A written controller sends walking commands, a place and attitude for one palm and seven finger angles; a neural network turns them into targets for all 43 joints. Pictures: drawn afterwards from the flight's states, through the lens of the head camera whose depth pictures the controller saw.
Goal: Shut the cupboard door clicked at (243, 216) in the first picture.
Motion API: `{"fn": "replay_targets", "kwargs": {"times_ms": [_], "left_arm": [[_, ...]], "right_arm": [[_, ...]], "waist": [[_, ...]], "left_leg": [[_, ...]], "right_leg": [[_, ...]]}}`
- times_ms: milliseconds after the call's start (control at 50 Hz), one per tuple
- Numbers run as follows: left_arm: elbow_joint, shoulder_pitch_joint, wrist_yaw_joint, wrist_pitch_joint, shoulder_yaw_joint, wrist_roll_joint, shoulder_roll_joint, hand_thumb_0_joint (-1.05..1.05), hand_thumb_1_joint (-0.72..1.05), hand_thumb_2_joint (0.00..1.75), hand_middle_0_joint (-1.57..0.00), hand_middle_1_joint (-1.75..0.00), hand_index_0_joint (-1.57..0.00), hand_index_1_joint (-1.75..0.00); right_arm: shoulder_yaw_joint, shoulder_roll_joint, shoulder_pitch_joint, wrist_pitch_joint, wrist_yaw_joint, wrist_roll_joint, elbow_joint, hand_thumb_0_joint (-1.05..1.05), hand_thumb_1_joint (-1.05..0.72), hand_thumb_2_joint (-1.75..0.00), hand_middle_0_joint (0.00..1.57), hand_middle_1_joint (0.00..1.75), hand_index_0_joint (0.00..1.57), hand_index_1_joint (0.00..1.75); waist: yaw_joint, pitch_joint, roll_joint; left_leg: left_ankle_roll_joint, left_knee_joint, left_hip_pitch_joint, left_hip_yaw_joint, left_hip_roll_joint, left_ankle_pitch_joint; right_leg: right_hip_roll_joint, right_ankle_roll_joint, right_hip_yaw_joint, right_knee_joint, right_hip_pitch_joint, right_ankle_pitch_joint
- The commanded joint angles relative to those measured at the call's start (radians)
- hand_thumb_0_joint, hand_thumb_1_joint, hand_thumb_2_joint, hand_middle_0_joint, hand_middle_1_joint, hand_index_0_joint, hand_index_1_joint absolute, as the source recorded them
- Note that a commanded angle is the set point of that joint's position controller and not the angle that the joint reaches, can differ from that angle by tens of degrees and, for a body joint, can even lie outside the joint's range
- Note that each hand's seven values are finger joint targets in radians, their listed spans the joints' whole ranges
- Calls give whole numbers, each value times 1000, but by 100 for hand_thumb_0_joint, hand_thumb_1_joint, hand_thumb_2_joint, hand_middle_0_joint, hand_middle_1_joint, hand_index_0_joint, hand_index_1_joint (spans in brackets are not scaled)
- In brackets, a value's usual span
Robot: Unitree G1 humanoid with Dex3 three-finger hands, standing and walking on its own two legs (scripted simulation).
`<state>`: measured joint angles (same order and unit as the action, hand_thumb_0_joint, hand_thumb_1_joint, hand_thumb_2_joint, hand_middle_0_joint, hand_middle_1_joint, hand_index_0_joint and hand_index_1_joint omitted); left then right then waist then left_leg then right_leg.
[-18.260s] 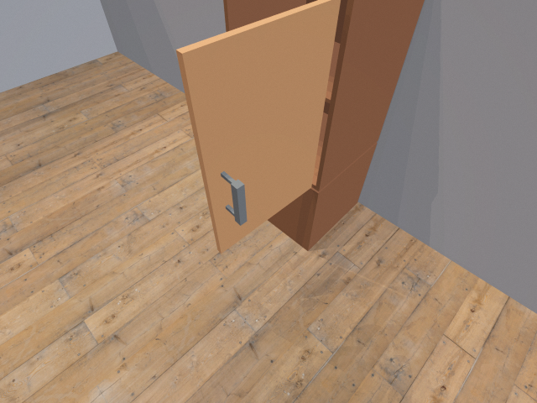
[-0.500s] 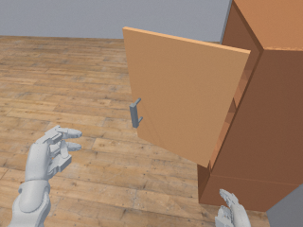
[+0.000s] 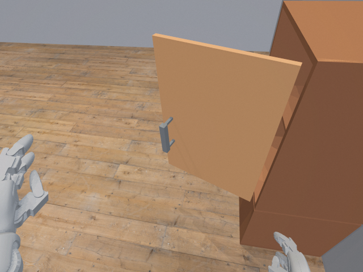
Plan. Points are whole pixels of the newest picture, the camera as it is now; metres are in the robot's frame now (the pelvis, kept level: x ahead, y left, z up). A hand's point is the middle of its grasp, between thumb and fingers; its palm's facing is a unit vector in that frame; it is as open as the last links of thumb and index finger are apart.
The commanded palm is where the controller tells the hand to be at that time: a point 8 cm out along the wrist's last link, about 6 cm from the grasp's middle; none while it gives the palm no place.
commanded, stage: draw the hand back to the body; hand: left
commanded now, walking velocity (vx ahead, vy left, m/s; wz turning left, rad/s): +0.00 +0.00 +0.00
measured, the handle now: (168, 134) +0.61 +0.15 -0.11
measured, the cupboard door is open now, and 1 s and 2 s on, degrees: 69 69 69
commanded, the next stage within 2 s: step back with the hand held close in 0.12 s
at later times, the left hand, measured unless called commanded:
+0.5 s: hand (45, 193) +0.19 +0.27 +0.15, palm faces +0.36 -0.80 -0.48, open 7.4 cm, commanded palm +0.13 +0.31 +0.17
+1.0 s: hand (8, 230) +0.13 +0.28 +0.15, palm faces +0.47 -0.77 -0.44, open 7.4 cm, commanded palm +0.06 +0.31 +0.17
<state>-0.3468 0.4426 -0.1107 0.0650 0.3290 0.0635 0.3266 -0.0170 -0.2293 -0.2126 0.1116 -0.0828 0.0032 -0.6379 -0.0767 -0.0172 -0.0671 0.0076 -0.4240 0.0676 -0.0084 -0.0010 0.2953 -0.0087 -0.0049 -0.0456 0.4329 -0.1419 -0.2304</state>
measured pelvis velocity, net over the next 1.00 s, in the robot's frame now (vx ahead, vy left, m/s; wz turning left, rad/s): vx -0.08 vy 0.02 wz -0.01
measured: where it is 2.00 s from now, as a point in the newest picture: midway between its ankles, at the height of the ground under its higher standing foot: outside the picture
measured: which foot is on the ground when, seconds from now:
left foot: down 0.00-1.00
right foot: down 0.00-1.00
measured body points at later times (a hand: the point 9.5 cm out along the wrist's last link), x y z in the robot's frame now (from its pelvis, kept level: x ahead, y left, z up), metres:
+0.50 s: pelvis -0.02 +0.01 +0.00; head +0.00 +0.00 +0.45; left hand +0.17 +0.31 +0.17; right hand +0.15 -0.24 -0.09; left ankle -0.04 +0.11 -0.74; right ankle +0.01 -0.11 -0.74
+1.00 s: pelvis -0.08 +0.02 -0.02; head -0.07 +0.02 +0.43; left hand +0.09 +0.32 +0.18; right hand +0.08 -0.23 -0.10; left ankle -0.04 +0.11 -0.74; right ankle +0.01 -0.12 -0.74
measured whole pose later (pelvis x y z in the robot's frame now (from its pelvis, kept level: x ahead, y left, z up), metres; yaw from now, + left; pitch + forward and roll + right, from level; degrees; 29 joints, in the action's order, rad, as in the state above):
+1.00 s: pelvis -0.08 +0.02 -0.02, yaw -1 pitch +0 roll -1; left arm -0.47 0.49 -0.15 0.21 0.43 0.01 0.38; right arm -0.01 -0.23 -0.24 0.05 -0.08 0.01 -0.56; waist -0.02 0.00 0.01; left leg 0.05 -0.70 0.39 -0.03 0.01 0.33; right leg -0.02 0.01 -0.03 0.62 -0.43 -0.19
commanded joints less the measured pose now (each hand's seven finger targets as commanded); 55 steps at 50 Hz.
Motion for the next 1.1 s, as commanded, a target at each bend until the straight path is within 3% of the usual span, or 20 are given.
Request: {"fn": "replay_targets", "kwargs": {"times_ms": [0,80,160,220,240,260,300,340,420,480,540,580,700,780,820,840,920,1000,1020,1080], "left_arm": [[-294,-95,-31,83,147,-11,237,0,90,90,-20,-30,-20,-30],[-276,-101,-29,84,148,-13,231,0,90,90,-20,-30,-20,-30],[-190,-79,-19,78,138,-4,202,0,90,90,-20,-30,-20,-30],[-178,-74,-12,81,136,-1,201,0,90,90,-20,-30,-20,-30],[-208,-161,-22,118,214,-4,279,0,90,90,-20,-30,-20,-30],[-152,-85,-19,128,168,-7,223,0,90,90,-20,-30,-20,-30],[-182,-55,-22,142,143,-17,212,0,90,90,-20,-30,-20,-30],[-220,-27,-32,162,171,-18,241,0,90,90,-20,-30,-20,-30],[-308,39,-51,173,240,-10,302,0,90,90,-20,-30,-20,-30],[-340,72,-54,168,257,-4,305,0,90,90,-20,-30,-20,-30],[-314,108,-53,160,258,-1,294,0,90,90,-20,-30,-20,-30],[-293,113,-53,157,250,-1,284,0,90,90,-20,-30,-20,-30],[-271,83,-53,164,236,-17,258,0,90,90,-20,-30,-20,-30],[-296,15,-55,181,228,-34,253,0,90,90,-20,-30,-20,-30],[-316,-23,-58,192,253,-44,287,0,90,90,-20,-30,-20,-30],[-322,-29,-58,197,232,-46,263,0,90,90,-20,-30,-20,-30],[-365,-72,-68,220,255,-57,293,0,90,90,-20,-30,-20,-30],[-366,-45,-76,237,245,-50,277,0,90,90,-20,-30,-20,-30],[-370,-46,-79,241,258,-51,293,0,90,90,-20,-30,-20,-30],[-344,3,-83,252,265,-45,285,0,90,90,-20,-30,-20,-30]], "right_arm": [[27,-86,122,74,-15,-6,167,0,-90,-90,20,30,20,30],[25,-81,126,79,-12,-3,158,0,-90,-90,20,30,20,30],[30,-84,123,68,-11,3,154,0,-90,-90,20,30,20,30],[36,-93,122,63,-10,3,154,0,-90,-90,20,30,20,30],[54,-138,119,38,-5,11,183,0,-90,-90,20,30,20,30],[52,-123,107,24,-2,8,166,0,-90,-90,20,30,20,30],[53,-112,110,10,6,5,169,0,-90,-90,20,30,20,30],[56,-113,106,1,3,5,173,0,-90,-90,20,30,20,30],[66,-129,119,-24,-12,5,207,0,-90,-90,20,30,20,30],[71,-126,110,-48,-18,7,235,0,-90,-90,20,30,20,30],[76,-127,95,-63,-22,9,241,0,-90,-90,20,30,20,30],[78,-134,94,-68,-22,9,245,0,-90,-90,20,30,20,30],[75,-146,96,-59,-22,9,249,0,-90,-90,20,30,20,30],[70,-147,88,-47,-23,8,252,0,-90,-90,20,30,20,30],[70,-152,92,-39,-26,6,249,0,-90,-90,20,30,20,30],[67,-144,86,-34,-25,7,251,0,-90,-90,20,30,20,30],[69,-152,71,-10,-20,-1,239,0,-90,-90,20,30,20,30],[65,-138,57,9,-10,-2,227,0,-90,-90,20,30,20,30],[68,-147,56,11,-11,-6,222,0,-90,-90,20,30,20,30],[65,-138,54,15,-6,-4,215,0,-90,-90,20,30,20,30]], "waist": [[2,122,-26],[8,42,-52],[13,-19,24],[12,-7,41],[61,-35,48],[67,-12,98],[69,24,127],[68,95,94],[65,203,-18],[64,247,-21],[70,244,9],[71,216,7],[70,108,-33],[77,79,-17],[77,73,-2],[80,70,-4],[83,65,1],[87,71,33],[87,69,5],[84,93,28]], "left_leg": [[11,61,65,-10,-10,-299],[3,72,86,-14,-14,-268],[6,88,103,-15,-23,-200],[12,91,96,-19,-24,-181],[26,23,180,-8,-37,-71],[29,-22,163,2,-24,-39],[29,-61,152,-3,-18,-34],[27,-48,151,9,-21,-79],[24,14,166,44,-60,-322],[15,-7,193,49,-82,-497],[4,-27,232,50,-88,-530],[10,-10,275,59,-102,-475],[69,109,557,109,-143,-21],[91,121,701,117,-132,249],[100,108,737,120,-122,343],[101,94,743,113,-115,374],[95,32,729,111,-84,418],[71,-38,635,94,-54,360],[70,-27,637,105,-58,358],[68,-15,652,109,-64,313]], "right_leg": [[-15,-7,11,-39,119,199],[-10,-10,12,-56,85,166],[-7,-6,14,-80,50,90],[-10,-4,18,-90,55,68],[-70,-18,159,-154,-50,44],[-109,-32,183,-180,-89,0],[-146,-46,208,-198,-109,-26],[-157,-55,185,-144,-67,63],[-86,-18,90,24,47,332],[-62,-4,73,110,98,498],[-73,-7,87,141,101,559],[-63,0,86,157,81,503],[-14,25,74,226,142,291],[-16,23,95,249,190,248],[-21,20,119,239,191,196],[-27,17,127,233,178,160],[-46,-1,184,166,106,22],[-81,-23,219,80,-12,-84],[-79,-25,215,80,-17,-94],[-72,-20,195,101,16,-21]]}}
